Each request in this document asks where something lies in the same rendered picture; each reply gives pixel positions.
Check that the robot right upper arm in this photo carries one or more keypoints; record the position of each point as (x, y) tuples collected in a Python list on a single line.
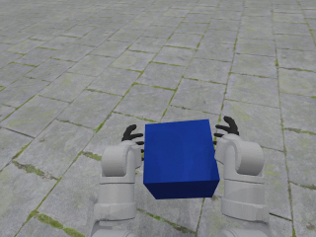
[(240, 232)]

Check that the robot left forearm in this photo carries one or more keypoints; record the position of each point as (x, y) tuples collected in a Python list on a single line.
[(116, 205)]

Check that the robot right hand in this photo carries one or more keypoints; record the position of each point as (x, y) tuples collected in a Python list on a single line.
[(231, 129)]

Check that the carton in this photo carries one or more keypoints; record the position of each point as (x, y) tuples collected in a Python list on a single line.
[(179, 160)]

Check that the robot right forearm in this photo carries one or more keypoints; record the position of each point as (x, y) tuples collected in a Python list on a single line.
[(244, 196)]

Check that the robot left hand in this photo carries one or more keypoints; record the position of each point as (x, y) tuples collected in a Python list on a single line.
[(128, 136)]

